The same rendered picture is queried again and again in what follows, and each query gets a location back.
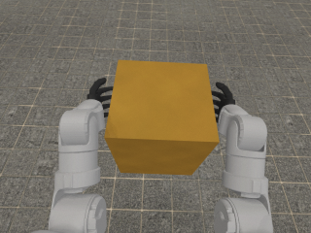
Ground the robot right forearm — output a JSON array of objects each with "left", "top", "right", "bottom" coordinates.
[{"left": 218, "top": 104, "right": 273, "bottom": 233}]

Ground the robot left upper arm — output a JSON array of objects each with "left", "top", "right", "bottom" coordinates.
[{"left": 31, "top": 193, "right": 107, "bottom": 233}]

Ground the right robot hand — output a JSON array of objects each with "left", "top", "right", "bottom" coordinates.
[{"left": 211, "top": 82, "right": 235, "bottom": 123}]

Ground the robot left forearm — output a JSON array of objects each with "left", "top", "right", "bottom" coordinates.
[{"left": 49, "top": 99, "right": 105, "bottom": 229}]

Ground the left robot hand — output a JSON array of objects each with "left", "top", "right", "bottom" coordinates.
[{"left": 86, "top": 78, "right": 114, "bottom": 117}]

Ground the robot right upper arm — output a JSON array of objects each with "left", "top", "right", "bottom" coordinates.
[{"left": 214, "top": 197, "right": 273, "bottom": 233}]

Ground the carton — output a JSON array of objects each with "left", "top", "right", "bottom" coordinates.
[{"left": 104, "top": 59, "right": 220, "bottom": 176}]

